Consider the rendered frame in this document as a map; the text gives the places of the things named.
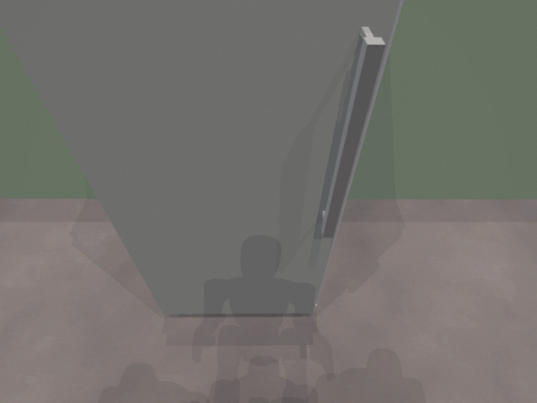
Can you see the handle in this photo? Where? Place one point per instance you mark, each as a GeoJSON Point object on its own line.
{"type": "Point", "coordinates": [366, 74]}

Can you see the fridge door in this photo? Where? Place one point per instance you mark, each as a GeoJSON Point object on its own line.
{"type": "Point", "coordinates": [208, 130]}

